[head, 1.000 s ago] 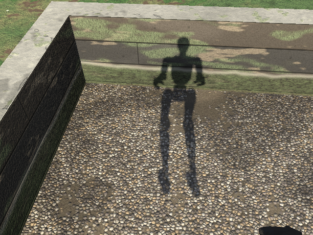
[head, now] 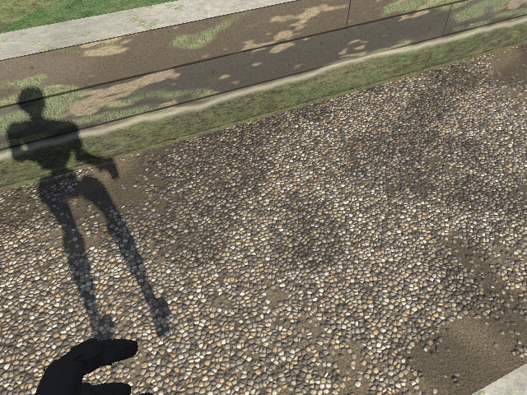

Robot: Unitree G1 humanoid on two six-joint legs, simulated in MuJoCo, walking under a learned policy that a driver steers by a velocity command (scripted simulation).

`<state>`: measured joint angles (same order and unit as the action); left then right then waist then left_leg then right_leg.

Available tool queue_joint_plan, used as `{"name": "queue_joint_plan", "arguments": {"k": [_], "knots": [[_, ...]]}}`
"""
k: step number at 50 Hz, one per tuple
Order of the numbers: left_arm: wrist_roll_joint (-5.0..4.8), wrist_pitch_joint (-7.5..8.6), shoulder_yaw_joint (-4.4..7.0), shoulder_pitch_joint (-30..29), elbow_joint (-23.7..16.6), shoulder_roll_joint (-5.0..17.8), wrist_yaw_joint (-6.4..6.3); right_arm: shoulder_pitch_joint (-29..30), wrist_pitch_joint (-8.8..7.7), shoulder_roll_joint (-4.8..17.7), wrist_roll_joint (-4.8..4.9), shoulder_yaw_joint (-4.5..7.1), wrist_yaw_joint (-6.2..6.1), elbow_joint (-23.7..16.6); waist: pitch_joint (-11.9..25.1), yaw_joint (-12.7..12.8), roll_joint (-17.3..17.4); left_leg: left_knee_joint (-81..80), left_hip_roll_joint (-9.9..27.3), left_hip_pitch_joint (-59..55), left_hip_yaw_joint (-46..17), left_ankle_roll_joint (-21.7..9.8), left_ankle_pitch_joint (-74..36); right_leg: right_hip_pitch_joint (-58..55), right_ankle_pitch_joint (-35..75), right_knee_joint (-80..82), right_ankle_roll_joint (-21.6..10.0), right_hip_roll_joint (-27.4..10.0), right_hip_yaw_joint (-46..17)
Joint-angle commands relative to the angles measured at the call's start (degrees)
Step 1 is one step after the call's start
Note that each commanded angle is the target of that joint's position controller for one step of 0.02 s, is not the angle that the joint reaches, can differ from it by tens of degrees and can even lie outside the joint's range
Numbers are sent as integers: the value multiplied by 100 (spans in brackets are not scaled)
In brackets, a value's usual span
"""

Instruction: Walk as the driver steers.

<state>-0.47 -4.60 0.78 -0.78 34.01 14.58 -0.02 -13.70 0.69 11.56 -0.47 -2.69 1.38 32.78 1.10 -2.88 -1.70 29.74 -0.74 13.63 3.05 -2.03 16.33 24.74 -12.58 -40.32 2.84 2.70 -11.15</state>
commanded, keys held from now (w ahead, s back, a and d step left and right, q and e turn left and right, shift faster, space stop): w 0.28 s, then w+q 0.72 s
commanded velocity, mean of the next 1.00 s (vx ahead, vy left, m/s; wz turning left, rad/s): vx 0.50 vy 0.00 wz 0.25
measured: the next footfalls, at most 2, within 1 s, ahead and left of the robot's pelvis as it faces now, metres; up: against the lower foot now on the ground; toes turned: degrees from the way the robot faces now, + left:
right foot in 0.06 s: +0.08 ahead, -0.14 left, +0.00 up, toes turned +6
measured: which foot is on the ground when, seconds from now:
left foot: down 0.00-1.00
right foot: up 0.00-0.04, down 0.06-1.00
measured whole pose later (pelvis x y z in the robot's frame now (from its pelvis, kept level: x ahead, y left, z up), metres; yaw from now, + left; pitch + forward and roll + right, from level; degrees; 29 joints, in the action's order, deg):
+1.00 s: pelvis +0.03 -0.04 -0.02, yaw +14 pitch -1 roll -1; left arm 1.4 -3.1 0.2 6.2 32.1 10.5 -1.7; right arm -8.8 5.4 10.3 0.3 -0.8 0.4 31.3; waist -0.3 0.3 -1.0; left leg 45.0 -3.1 20.0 -9.6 0.8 24.2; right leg 18.0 -24.0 -42.8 -0.2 -2.6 7.6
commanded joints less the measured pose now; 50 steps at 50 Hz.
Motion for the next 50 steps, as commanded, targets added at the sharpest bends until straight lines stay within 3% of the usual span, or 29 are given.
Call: {"name": "queue_joint_plan", "arguments": {"k": [1, 3, 4, 5, 6, 8, 9, 14, 20, 21, 22, 26, 29, 30, 31, 32, 33, 34, 35, 39, 45, 49, 50], "knots": [[202, 77, -95, -607, -446, -38, -44, 450, -30, 796, 27, 283, -95, -422, 230, 154, 741, -801, 983, -122, -1208, -535, -121, -723, -124, 1088, -229, 95, 795], [281, 80, -155, -284, -366, -57, -128, 203, 65, 755, 17, 317, -132, -356, 430, 173, 770, -255, 859, -168, -1043, -442, -594, -1242, 86, 1045, -432, -33, 689], [200, 140, -65, -484, -332, 201, -136, -61, 50, 517, 26, 254, -96, -446, 630, -111, 316, -305, 576, 55, -744, -248, -178, -1393, 225, 638, -534, -60, 494], [43, 174, -50, -481, -371, 200, -88, 312, 15, 471, -22, 229, -90, -494, 559, 227, 294, -179, 473, 15, -393, -128, 629, -1055, -102, 779, -536, -66, 365], [22, 199, -71, -509, -381, 247, -66, 573, 8, 444, -6, 257, -90, -575, 348, 252, 107, 55, 377, 22, -202, -28, 728, -807, -204, 989, -559, -132, 224], [-28, 192, -52, -628, -447, 379, -107, 532, -32, 374, 22, 273, -94, -601, 213, 158, -517, 574, 226, -21, 144, 138, 441, -555, -293, 1303, -680, -304, -201], [-57, 179, -56, -607, -477, 384, -125, 448, -59, 361, 6, 276, -102, -575, 211, 158, -654, 700, 189, -44, 215, 179, 392, -507, -342, 1423, -773, -371, -398], [-73, 170, -85, -439, -481, 239, -147, 263, -106, 352, -38, 314, -157, -419, 386, 184, -361, 670, 199, -242, 239, 225, 163, -795, 671, 1197, -933, -304, -449], [-23, 165, -104, -246, -494, 102, -168, 284, 24, 339, 49, 335, -192, -227, 469, 376, -26, 701, 177, -424, -45, 99, -657, -1088, 1527, 719, -748, -236, 242], [-15, 153, -105, -221, -514, 96, -178, 299, 45, 351, 57, 342, -191, -210, 451, 405, 6, 726, 163, -422, -96, 82, -761, -1081, 1578, 671, -709, -225, 326], [62, 108, -77, 89, -441, 158, -208, 207, 42, 314, 36, 307, -216, -223, 379, 485, -123, 816, 149, -298, -140, 71, -838, -1140, 1816, 602, -683, -264, 354], [59, 89, -33, 150, -509, 206, -268, 212, 50, 385, 55, 344, -238, -228, 400, 481, -75, 989, 78, -126, -242, 62, -1015, -1218, 2121, 440, -650, -361, 494], [69, 145, 8, 192, -513, 240, -280, 163, 84, 419, 51, 367, -253, -238, 431, 429, 26, 1123, 65, -188, -362, 9, -1508, -1120, 2134, 308, -546, -325, 749], [132, 180, 12, -5, -598, 200, -218, 355, 186, 489, 31, 371, -253, -349, 275, 476, 163, 1167, 184, -190, -494, 8, -2671, -922, 2881, 8, -503, -298, 1047], [180, 199, 27, 91, -586, 178, -203, 290, 235, 574, 39, 415, -248, -352, 501, 448, 223, 1234, 228, -342, -605, -36, -3118, -903, 2902, -72, -437, -259, 1190], [121, 200, 32, 348, -499, 182, -276, 80, 184, 524, 89, 428, -253, -269, 868, 350, 194, 1238, 104, -418, -538, -40, -2250, -1125, 2054, 64, -379, -254, 1167], [115, 181, 38, 270, -535, 190, -302, 190, 182, 484, 86, 410, -254, -299, 636, 369, 175, 1245, 67, -232, -557, -58, -2243, -1139, 2042, 79, -356, -286, 1194], [174, 169, -13, 200, -616, 29, -257, 291, 263, 401, 11, 381, -262, -344, 625, 413, 19, 1236, 55, -68, -571, -38, -2340, -1227, 2193, 77, -359, -344, 1192], [161, 159, -8, 264, -617, 25, -237, 371, 298, 385, 3, 378, -259, -364, 601, 446, -2, 1247, 12, -8, -555, -26, -2178, -1211, 2136, 90, -357, -375, 1227], [187, 154, 43, 337, -660, 107, -223, 450, 345, 417, 43, 390, -209, -437, 520, 383, 148, 1141, -21, 143, -681, -70, -2134, -1059, 1444, 85, -268, -402, 1461], [198, 166, 35, 167, -791, -27, -192, 558, 400, 543, 83, 406, -167, -494, 339, 255, 483, 772, 14, 699, -1338, -291, -2135, -1056, 69, 36, -119, -239, 1748], [192, 270, 63, 271, -730, 6, -170, 751, 375, 449, 58, 355, -87, -653, 380, 279, 312, 762, -159, 1114, -1293, -218, -1606, -1370, -398, 316, -158, -541, 1739], [196, 291, 60, 233, -725, 2, -176, 874, 398, 382, 105, 372, -109, -724, 336, 291, 192, 774, -199, 1201, -1299, -162, -1511, -1467, -203, 439, -177, -612, 1712]]}}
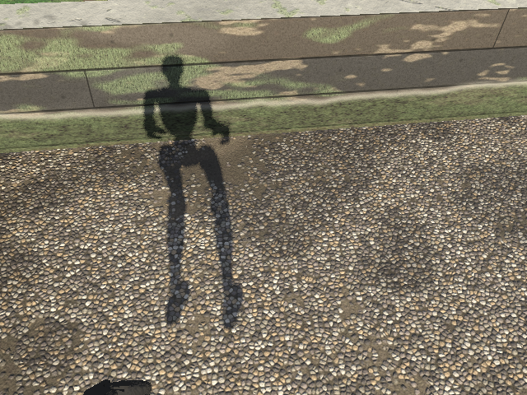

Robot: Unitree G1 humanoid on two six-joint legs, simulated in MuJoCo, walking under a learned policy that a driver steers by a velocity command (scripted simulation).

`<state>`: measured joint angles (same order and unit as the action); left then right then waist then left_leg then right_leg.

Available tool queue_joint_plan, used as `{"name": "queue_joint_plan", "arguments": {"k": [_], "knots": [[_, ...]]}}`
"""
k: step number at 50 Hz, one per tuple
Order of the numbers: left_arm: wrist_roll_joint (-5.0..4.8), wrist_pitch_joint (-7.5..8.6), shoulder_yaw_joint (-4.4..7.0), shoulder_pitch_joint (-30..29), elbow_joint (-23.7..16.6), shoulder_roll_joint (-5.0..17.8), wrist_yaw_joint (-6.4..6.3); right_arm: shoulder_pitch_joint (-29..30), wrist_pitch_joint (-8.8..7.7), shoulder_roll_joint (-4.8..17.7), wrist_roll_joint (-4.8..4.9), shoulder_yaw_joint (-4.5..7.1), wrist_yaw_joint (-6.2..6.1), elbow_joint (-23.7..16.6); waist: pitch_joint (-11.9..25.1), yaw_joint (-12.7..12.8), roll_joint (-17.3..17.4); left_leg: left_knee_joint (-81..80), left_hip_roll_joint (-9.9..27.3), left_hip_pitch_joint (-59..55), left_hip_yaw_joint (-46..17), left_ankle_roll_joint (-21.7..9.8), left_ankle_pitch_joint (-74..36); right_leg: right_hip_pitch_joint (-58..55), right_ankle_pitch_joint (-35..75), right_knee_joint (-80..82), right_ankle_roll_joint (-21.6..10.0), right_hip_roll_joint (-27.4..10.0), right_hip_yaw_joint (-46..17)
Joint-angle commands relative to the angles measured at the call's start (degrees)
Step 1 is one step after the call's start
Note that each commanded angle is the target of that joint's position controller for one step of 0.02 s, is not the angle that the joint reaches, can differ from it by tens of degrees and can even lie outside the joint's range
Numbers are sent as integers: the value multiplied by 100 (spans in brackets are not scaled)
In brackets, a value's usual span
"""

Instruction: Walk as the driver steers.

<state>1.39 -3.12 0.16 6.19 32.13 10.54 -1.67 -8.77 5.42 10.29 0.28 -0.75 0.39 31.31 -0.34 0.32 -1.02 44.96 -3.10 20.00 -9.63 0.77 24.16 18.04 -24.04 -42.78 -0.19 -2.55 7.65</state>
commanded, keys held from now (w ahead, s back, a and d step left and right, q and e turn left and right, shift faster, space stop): w+q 0.52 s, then w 0.48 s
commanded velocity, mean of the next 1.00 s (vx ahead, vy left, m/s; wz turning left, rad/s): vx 0.50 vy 0.00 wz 0.43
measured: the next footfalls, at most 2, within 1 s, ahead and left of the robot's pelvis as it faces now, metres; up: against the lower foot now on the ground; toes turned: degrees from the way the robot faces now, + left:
right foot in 0.76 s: +0.00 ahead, -0.06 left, +0.00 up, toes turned +22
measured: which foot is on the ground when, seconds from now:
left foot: down 0.00-0.76, up 0.78-1.00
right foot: down 0.00-0.52, up 0.54-0.74, down 0.76-1.00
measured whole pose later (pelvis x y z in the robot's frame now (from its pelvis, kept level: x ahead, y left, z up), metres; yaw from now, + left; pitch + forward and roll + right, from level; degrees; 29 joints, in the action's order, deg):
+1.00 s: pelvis -0.04 +0.02 +0.02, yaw +24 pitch +0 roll -1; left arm 0.7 -0.3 -1.4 16.3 36.7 10.7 0.2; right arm -4.5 2.5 12.5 -0.4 0.5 0.0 34.3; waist 1.0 2.3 1.6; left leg 44.5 -3.0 26.5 -6.9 1.4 18.1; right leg 13.2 -20.4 -33.1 -2.9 2.2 3.7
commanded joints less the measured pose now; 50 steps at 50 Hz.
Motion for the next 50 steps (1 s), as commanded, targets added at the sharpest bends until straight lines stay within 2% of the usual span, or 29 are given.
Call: {"name": "queue_joint_plan", "arguments": {"k": [1, 5, 9, 13, 16, 18, 19, 20, 21, 22, 24, 25, 26, 27, 28, 29, 30, 32, 33, 35, 36, 37, 38, 39, 40, 41, 44, 46, 50], "knots": [[8, 153, 133, -460, -510, 423, -12, 342, -67, 494, 26, 182, -19, -579, 518, -57, 45, -725, -10, 578, 38, -409, -2123, -850, 903, 759, 93, -202, -165], [-7, 110, 153, -517, -483, 422, 1, 173, -82, 466, 29, 192, -15, -499, 400, -169, 55, -814, -75, 653, 8, -478, -1905, -767, 287, 838, 102, -270, 37], [-23, 61, 145, -749, -591, 349, 24, 42, -128, 660, 43, 234, 26, -462, 299, -305, 512, -1300, -5, 1050, -742, -646, -1787, -819, 31, 354, 194, 97, 191], [-11, 106, 135, -501, -612, 282, 7, 351, -120, 737, -7, 254, 2, -548, 341, -64, 710, -1565, -13, 1468, -1162, -665, -1325, -1091, 52, 313, 166, 189, -10], [47, 136, 212, -370, -493, 424, -15, 314, -180, 549, 1, 232, -29, -559, 579, -34, 153, -1134, -201, 1769, -692, -494, -1317, -1634, 367, 652, -1, -367, -237], [110, 109, 227, -411, -376, 534, -18, 258, -188, 386, 15, 207, -47, -519, 600, -106, -642, -318, -412, 1608, -3, -353, -837, -1396, 533, 1284, -222, -1099, -500], [109, 100, 249, -504, -369, 625, -19, 364, -173, 414, -25, 224, -67, -531, 457, -82, -882, 162, -328, 1488, 210, -304, -545, -972, 537, 1587, -339, -1456, -586], [96, 135, 241, -468, -334, 645, -35, 550, -145, 461, -113, 235, -51, -564, 310, 18, -854, 410, -153, 1107, 379, -281, -532, -407, 532, 1744, -393, -1610, -602], [96, 159, 224, -511, -285, 641, -62, 504, -182, 534, -72, 265, -4, -570, 268, -68, -691, 312, -31, 831, 451, -266, -664, -106, 246, 1795, -396, -1569, -545], [-6, 173, 247, -403, -219, 679, -52, 169, -253, 562, -40, 291, 14, -455, 378, -46, -796, 165, -28, 700, 609, -314, -365, -129, -973, 1871, -374, -1474, -569], [-30, 97, 239, -668, -185, 739, -70, -265, -314, 548, 50, 313, 44, -295, 119, -447, -368, -278, -167, 732, 604, -488, -459, 47, -1528, 1577, -188, -1136, -73], [-55, 46, 208, -769, -245, 591, -52, -503, -320, 590, 65, 320, 39, -143, 4, -529, 249, -829, -170, 646, 298, -633, -446, 152, -1377, 934, -47, -713, 330], [-81, -6, 153, -812, -367, 375, -21, -666, -319, 801, 108, 354, 31, -99, -24, -576, 1258, -1619, 47, 776, -668, -855, -238, 259, -1257, -228, 116, -36, 746], [-126, -50, 112, -1048, -597, 301, -1, -658, -317, 1003, 103, 357, 29, -198, -171, -634, 1853, -2264, 326, 722, -2078, -1115, 8, 933, -1520, -1158, 217, 674, 422], [-99, -63, 135, -1244, -732, 357, -5, -520, -324, 1154, 52, 391, -65, -295, -155, -610, 1885, -2458, 607, 321, -2911, -1375, -137, 1657, -1580, -1988, 207, 844, -424], [-75, -21, 156, -1096, -726, 374, -11, -237, -341, 1190, -44, 404, -209, -392, 132, -364, 1728, -2335, 863, 7, -3101, -1518, -464, 1995, -1107, -2481, 221, 771, -1010], [-9, 97, 194, -649, -605, 489, 35, 96, -371, 1009, -96, 403, -256, -450, 423, -35, 1451, -2222, 880, -64, -2949, -1463, -275, 1988, -670, -2595, 216, 629, -1199], [53, 236, 140, -448, -442, 453, 68, 499, -390, 742, -137, 336, -242, -525, 932, 86, 1018, -2265, 652, -45, -2258, -1117, -566, 1220, -260, -1692, 192, 531, -1028], [-3, 229, 97, -423, -397, 373, 80, 576, -385, 684, -124, 315, -213, -496, 1054, 50, 966, -2337, 510, 105, -1892, -988, -756, 559, -271, -1045, 165, 522, -866], [-124, 140, 20, -238, -278, 178, 97, 291, -291, 690, -77, 314, -174, -280, 958, -68, 978, -2471, 451, 316, -1794, -952, -339, -432, -85, 161, 41, 494, -704], [-120, 91, -24, 75, -145, 26, 102, 208, -208, 682, -24, 312, -172, -222, 813, 33, 768, -2451, 348, 636, -1752, -851, 128, -1060, 453, 955, -63, 520, -526], [-27, 51, -53, 398, -31, -65, 97, 126, -152, 579, 20, 295, -165, -194, 687, 127, 418, -2181, 124, 1125, -1547, -594, 575, -1737, 430, 1333, -165, 543, -461], [117, 81, -67, 728, -30, 60, 76, 160, -165, 315, 98, 241, -144, -239, 619, 293, -639, -612, -300, 2004, -1071, -391, 919, -2270, -149, 1545, -370, -332, -1658], [77, 154, 110, 1004, 14, 833, 99, 661, -259, 532, 136, 279, -130, -592, 157, 514, -1358, -173, -766, 3002, -446, -249, 625, -1869, -130, 2141, -471, -1237, -3017], [8, 221, 236, 988, 61, 1076, 74, 933, -361, 768, 6, 362, -124, -571, -176, 499, -861, 97, -527, 3011, -602, -105, 31, -1317, -207, 2473, -498, -1489, -3462], [-19, 281, 158, 562, -32, 928, 64, 946, -420, 711, 5, 348, -119, -499, -202, 234, -580, 158, -417, 2609, -568, -22, -491, -921, -73, 2589, -513, -1393, -3300], [-98, 441, -41, -126, -216, 496, 147, 530, -393, 608, -93, 311, -58, -161, 222, -179, -773, 636, -314, 1175, -3, 146, -1013, -206, 1699, 2388, -569, -780, -2149], [-111, 480, -70, -38, -185, 436, 199, 544, -359, 494, -97, 248, -35, -102, 362, -193, -666, 565, -217, 702, 241, 146, -1055, -156, 2584, 2171, -580, -621, -1691], [-45, 345, 33, 572, -87, 696, 156, 797, -398, 344, -63, 88, -31, -134, 439, 107, -513, -422, -55, 311, 861, 0, -165, -683, 2932, 1680, -769, -569, -1507]]}}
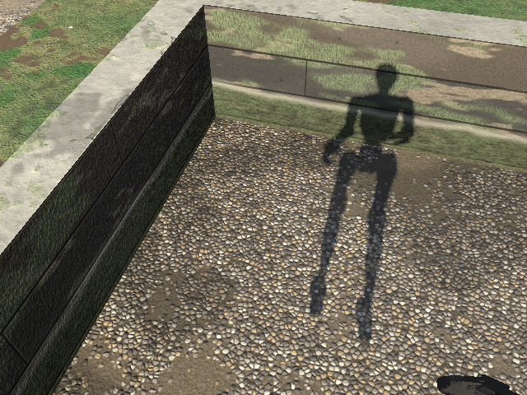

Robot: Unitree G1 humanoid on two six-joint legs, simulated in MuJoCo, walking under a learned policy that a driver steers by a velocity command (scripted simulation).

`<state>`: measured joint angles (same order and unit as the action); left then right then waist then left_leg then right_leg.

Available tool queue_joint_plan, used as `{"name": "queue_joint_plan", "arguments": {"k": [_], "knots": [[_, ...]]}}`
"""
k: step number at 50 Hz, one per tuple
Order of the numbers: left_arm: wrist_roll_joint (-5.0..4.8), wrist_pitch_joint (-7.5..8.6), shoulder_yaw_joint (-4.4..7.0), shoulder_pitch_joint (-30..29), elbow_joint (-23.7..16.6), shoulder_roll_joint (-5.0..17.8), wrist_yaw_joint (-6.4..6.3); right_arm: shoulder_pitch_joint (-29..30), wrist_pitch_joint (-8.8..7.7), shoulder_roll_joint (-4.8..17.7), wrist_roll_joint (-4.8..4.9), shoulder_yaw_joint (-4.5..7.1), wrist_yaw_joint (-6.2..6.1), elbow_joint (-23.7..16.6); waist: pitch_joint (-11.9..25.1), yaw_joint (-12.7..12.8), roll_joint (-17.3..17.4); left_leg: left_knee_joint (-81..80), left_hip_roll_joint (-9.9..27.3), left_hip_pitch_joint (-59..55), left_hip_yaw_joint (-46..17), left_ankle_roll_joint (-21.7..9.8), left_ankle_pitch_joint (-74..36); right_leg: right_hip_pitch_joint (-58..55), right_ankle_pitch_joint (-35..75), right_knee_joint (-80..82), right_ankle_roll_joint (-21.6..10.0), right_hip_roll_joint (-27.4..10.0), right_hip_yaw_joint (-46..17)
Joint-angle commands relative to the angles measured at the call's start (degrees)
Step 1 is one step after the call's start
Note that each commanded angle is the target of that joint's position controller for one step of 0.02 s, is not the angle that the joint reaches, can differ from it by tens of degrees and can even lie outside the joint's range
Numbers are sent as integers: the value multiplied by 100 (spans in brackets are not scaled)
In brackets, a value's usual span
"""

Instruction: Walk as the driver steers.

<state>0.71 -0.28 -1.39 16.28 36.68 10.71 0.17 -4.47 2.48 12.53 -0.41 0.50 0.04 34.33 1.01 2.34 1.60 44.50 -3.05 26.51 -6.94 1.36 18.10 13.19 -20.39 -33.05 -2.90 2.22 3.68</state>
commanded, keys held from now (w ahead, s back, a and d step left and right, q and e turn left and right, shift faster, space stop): w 1.00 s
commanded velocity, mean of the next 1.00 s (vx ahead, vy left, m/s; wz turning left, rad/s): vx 0.50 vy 0.00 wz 0.02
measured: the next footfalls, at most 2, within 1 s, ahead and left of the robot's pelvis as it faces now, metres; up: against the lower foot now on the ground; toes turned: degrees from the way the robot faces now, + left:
left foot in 0.04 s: +0.08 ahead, +0.11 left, +0.00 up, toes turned -4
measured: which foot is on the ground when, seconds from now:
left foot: up 0.00-0.02, down 0.04-1.00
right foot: down 0.00-1.00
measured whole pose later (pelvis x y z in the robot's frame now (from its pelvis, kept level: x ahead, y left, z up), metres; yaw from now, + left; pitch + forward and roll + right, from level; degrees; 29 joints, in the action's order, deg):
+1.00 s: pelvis +0.03 +0.01 -0.01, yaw +1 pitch -1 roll +0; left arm 0.9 -2.3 -2.7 12.9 34.4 8.8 -0.7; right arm -8.0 2.4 9.8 -0.6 -1.9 -1.7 37.4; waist -0.1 -0.2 0.3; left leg 39.9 -3.8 19.0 -4.0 -1.4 19.8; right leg 10.5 -26.5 -37.9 -1.6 0.4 3.0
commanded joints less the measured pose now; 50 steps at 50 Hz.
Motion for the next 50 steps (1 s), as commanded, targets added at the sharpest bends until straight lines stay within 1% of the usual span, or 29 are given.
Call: {"name": "queue_joint_plan", "arguments": {"k": [1, 2, 3, 4, 5, 6, 7, 8, 9, 10, 12, 15, 17, 19, 22, 23, 26, 31, 32, 33, 37, 43, 48, 49, 50], "knots": [[-15, -4, 218, -373, -496, 680, -49, 308, -158, -16, -17, -103, -25, -393, 283, -134, -572, -1042, 16, -670, 661, -156, -16, -200, 2310, 505, -487, -1037, -1078], [-22, -83, 215, -371, -479, 630, -81, 179, -147, -124, -69, -154, -133, -334, 279, -179, -479, -1628, 19, -1246, 620, -229, -485, -78, 2186, 358, -380, -901, -978], [-38, -113, 208, -324, -524, 563, -104, -123, -138, -41, -189, -156, -199, -261, 427, -153, -366, -1195, 220, -1954, 216, -373, -1199, 344, 1913, 15, -270, -746, -923], [-40, -89, 104, -189, -655, 223, -67, 16, -142, 349, -36, -27, -203, -194, 512, -26, 603, -1019, 422, -1934, -253, -582, -1375, 790, 472, 54, 8, -250, -316], [44, -77, 113, -463, -725, 286, -96, -18, -126, 447, 78, -12, -171, -263, 315, -306, 885, -1481, 724, -1657, -792, -778, -1207, 857, -52, -338, 162, -137, 32], [62, -74, 159, -588, -775, 370, -103, -80, -114, 545, 99, -10, -166, -269, 202, -369, 978, -1752, 963, -1508, -1210, -981, -1203, 918, -142, -564, 258, -73, 69], [68, -68, 165, -603, -761, 402, -111, -25, -111, 589, 83, -8, -149, -287, 143, -363, 797, -1898, 1053, -1337, -1371, -1037, -1254, 815, -149, -581, 283, -47, 18], [60, -69, 154, -569, -778, 339, -96, 111, -118, 570, 95, -20, -163, -306, 186, -248, 689, -1865, 960, -1208, -1282, -981, -1313, 587, -20, -443, 279, -71, -16], [59, -63, 126, -469, -738, 251, -89, 253, -129, 492, 90, -53, -165, -334, 274, -164, 625, -1785, 825, -1102, -1112, -897, -1429, 281, 107, -301, 267, -94, -31], [54, -60, 120, -434, -698, 214, -88, 284, -144, 388, 74, -89, -165, -335, 373, -137, 463, -1705, 686, -1069, -923, -800, -1551, 25, 223, -260, 265, -99, -37], [31, -80, 119, -459, -660, 171, -97, 273, -163, 262, 59, -130, -163, -310, 481, -112, 221, -1543, 477, -1029, -614, -660, -1557, -282, 413, -209, 266, -145, -70], [14, -135, 108, -575, -679, 158, -118, 263, -175, 176, 55, -146, -142, -295, 388, -123, -138, -1330, 278, -952, -292, -545, -1386, -369, 629, -98, 229, -268, -178], [-7, -161, 106, -645, -706, 173, -126, 236, -182, 152, 44, -150, -131, -290, 276, -150, -260, -1239, 214, -926, -165, -498, -1319, -290, 637, -16, 191, -326, -249], [-22, -172, 101, -699, -731, 175, -130, 195, -191, 147, 37, -148, -127, -280, 197, -178, -282, -1181, 188, -930, -101, -474, -1294, -213, 616, 32, 160, -352, -296], [-31, -171, 94, -741, -754, 168, -132, 155, -200, 140, 36, -145, -131, -267, 135, -206, -228, -1132, 180, -951, -63, -464, -1303, -148, 625, 52, 134, -358, -329], [0, -137, 72, -646, -700, 213, -102, 210, -184, 157, 28, -141, -126, -301, 167, -199, -239, -1087, 185, -874, -29, -496, -1171, -194, 597, 26, 101, -357, -342], [-4, -105, 59, -662, -697, 203, -88, 198, -185, 141, 28, -147, -129, -316, 141, -228, -200, -1026, 169, -820, 26, -483, -1151, -191, 733, 15, 47, -387, -396], [2, -98, 50, -607, -674, 228, -89, 193, -187, 127, 26, -146, -148, -327, 148, -235, -131, -916, 159, -859, 80, -483, -1264, -175, 972, -13, 17, -391, -435], [49, -88, 11, -572, -695, 225, -118, 40, -156, 171, -20, -132, -170, -282, 57, -319, 20, -932, 168, -845, 81, -486, -1660, -116, 1362, -71, 36, -394, -371], [53, -83, 11, -515, -685, 222, -126, -21, -141, 175, -31, -126, -182, -247, 141, -293, 16, -920, 187, -921, 61, -506, -1773, -151, 1447, -119, 58, -365, -339], [57, -90, -11, -492, -687, 206, -124, 19, -111, 171, -25, -117, -193, -241, 303, -274, -115, -883, 184, -967, 73, -506, -1863, -274, 1625, -140, 91, -362, -299], [44, -110, -29, -486, -695, 214, -119, 36, -93, 171, -42, -116, -199, -218, 302, -260, -230, -887, 157, -944, 130, -455, -1754, -287, 1657, -37, 75, -407, -320], [36, -111, -41, -505, -704, 211, -113, 26, -86, 161, -48, -123, -199, -198, 262, -265, -242, -932, 156, -936, 135, -429, -1634, -237, 1513, 57, 67, -418, -333], [-11, -119, -8, -514, -680, 210, -91, 146, -119, 107, -4, -139, -185, -225, 374, -181, -393, -901, 145, -974, 141, -420, -1232, -300, 1111, 110, 46, -426, -407], [-16, -126, -11, -563, -690, 212, -82, 205, -130, 103, 2, -145, -177, -259, 269, -205, -378, -906, 134, -903, 162, -405, -1126, -235, 1002, 171, 16, -461, -458]]}}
